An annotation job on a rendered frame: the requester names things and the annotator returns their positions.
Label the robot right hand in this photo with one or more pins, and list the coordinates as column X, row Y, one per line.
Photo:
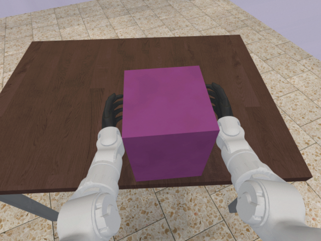
column 222, row 106

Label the left robot upper arm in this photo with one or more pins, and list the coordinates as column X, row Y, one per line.
column 92, row 217

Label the table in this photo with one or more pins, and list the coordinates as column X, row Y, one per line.
column 52, row 105

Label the robot left hand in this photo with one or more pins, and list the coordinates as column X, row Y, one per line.
column 108, row 117

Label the robot right forearm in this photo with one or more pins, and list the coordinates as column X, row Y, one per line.
column 239, row 158

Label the robot left forearm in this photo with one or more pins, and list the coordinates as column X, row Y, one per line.
column 105, row 169

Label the right robot upper arm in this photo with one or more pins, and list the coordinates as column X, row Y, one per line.
column 275, row 211

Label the carton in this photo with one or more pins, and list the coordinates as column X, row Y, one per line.
column 168, row 124

